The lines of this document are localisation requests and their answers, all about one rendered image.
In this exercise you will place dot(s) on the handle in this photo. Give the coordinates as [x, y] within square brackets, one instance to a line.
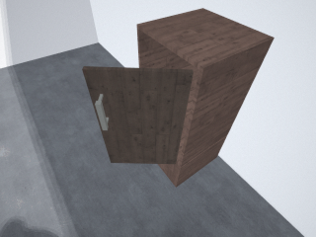
[101, 113]

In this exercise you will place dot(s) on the cupboard door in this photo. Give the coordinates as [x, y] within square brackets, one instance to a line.
[146, 108]

